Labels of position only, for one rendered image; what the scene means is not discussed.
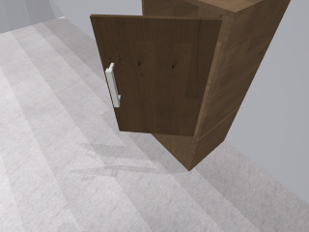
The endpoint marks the handle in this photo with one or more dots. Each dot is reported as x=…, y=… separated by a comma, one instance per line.
x=112, y=85

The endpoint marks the cupboard door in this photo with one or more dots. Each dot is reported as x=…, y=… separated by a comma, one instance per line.
x=161, y=68

